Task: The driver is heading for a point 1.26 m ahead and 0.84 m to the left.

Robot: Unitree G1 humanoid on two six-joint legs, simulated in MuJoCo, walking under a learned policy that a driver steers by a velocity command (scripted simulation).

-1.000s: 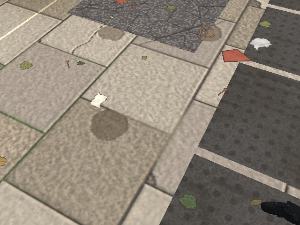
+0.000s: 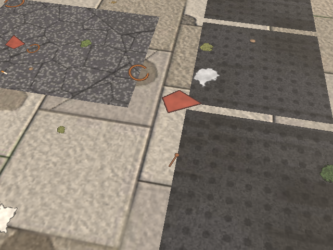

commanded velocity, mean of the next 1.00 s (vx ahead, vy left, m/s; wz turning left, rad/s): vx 0.02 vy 0.00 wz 0.56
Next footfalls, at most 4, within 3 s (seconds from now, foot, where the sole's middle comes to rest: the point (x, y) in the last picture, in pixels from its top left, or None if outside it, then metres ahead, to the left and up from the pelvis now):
0.40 right None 0.14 -0.14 -0.76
0.82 left None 0.02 0.10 -0.76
1.28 right None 0.17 -0.06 -0.76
1.64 left None -0.05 0.07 -0.76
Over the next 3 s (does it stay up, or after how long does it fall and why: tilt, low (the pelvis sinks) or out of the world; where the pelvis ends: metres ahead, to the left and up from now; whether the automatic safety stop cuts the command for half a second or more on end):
stays up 0.47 0.49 0.01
